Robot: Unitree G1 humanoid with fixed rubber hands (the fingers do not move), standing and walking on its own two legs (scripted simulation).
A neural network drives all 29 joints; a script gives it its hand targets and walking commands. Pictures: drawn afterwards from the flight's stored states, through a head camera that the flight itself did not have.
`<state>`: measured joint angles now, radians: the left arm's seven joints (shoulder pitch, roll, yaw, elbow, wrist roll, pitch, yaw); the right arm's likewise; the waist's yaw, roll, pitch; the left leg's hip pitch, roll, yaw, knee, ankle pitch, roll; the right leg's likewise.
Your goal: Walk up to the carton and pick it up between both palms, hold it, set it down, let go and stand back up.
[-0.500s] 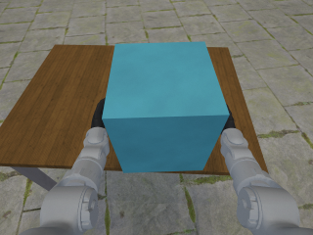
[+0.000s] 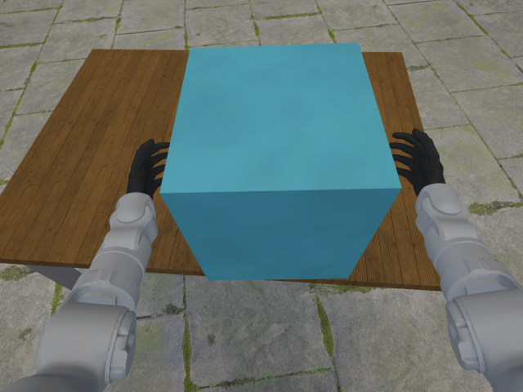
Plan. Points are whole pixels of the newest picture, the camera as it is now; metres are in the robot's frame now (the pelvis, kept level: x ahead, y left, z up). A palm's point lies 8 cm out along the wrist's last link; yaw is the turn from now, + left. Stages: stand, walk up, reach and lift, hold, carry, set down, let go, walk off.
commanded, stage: set down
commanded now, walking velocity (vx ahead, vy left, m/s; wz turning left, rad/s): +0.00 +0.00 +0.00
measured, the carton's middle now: (275, 173) +0.46 +0.03 +0.03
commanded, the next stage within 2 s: none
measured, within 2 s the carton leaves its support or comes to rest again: neither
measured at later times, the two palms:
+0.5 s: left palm (103, 154) +0.40 +0.26 +0.14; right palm (467, 138) +0.45 -0.22 +0.15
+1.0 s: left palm (94, 116) +0.41 +0.25 +0.20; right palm (483, 105) +0.45 -0.22 +0.20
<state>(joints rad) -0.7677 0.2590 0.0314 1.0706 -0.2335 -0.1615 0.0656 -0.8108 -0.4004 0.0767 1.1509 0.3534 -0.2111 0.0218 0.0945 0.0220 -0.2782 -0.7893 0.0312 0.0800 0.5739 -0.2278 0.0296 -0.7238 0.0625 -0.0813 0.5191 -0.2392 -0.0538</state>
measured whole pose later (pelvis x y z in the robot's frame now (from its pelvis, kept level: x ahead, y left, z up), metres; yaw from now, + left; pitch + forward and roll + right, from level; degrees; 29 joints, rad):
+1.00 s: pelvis -0.01 -0.02 +0.02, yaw +1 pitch +13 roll +0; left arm -0.98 0.41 0.09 0.86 -0.24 0.40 0.05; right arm -1.03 -0.46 0.07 1.01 0.43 0.30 -0.01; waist 0.06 -0.02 -0.18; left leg -0.47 0.02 0.07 0.36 -0.12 0.01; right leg -0.42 0.07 -0.08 0.35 -0.17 -0.08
